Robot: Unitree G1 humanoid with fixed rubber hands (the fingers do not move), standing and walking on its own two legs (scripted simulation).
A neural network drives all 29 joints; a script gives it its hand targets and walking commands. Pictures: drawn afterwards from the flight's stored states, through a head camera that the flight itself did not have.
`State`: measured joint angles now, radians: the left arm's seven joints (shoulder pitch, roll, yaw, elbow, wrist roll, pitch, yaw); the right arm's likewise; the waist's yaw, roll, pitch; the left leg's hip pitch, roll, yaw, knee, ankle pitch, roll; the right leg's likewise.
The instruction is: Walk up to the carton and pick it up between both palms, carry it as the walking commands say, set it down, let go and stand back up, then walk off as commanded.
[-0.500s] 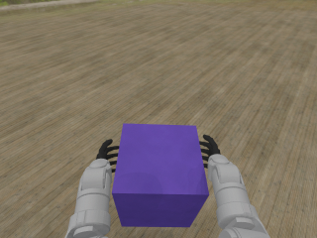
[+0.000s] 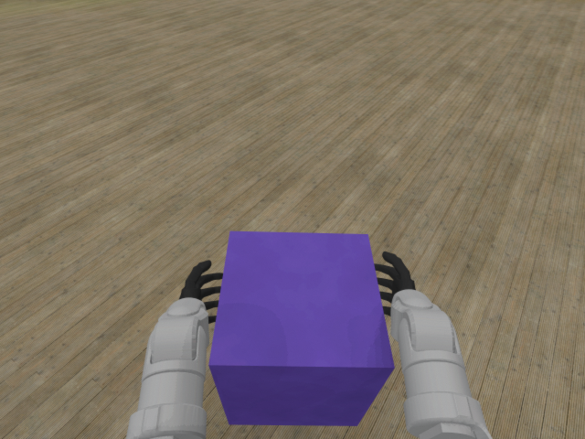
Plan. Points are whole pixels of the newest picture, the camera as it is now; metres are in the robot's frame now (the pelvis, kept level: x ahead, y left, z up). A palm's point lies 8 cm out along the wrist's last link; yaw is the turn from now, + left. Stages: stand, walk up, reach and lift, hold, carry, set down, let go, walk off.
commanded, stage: reach and lift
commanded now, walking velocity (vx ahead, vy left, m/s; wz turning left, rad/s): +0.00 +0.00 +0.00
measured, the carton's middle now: (296, 332) +0.29 +0.00 -0.03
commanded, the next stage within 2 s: hold in 0.62 s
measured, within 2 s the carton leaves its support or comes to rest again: neither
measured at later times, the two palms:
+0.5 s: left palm (192, 315) +0.28 +0.15 +0.04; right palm (402, 312) +0.28 -0.15 +0.03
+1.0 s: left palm (187, 325) +0.27 +0.15 +0.04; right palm (403, 314) +0.28 -0.15 +0.04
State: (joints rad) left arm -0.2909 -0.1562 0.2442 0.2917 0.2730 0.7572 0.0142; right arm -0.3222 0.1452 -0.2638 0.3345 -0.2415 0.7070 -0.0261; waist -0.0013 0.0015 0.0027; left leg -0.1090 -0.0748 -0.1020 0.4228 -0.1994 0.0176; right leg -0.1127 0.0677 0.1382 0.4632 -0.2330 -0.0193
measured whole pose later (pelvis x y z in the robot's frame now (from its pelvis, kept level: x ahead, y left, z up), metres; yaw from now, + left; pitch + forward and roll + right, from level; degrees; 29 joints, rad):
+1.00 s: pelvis -0.01 +0.00 +0.00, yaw +0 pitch -7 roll +0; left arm -0.24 -0.15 0.22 0.27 0.26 0.78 0.01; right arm -0.28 0.15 -0.24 0.31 -0.24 0.72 -0.03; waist 0.00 0.01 -0.02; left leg -0.12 -0.07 -0.11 0.45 -0.20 0.01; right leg -0.12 0.07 0.12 0.48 -0.23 -0.02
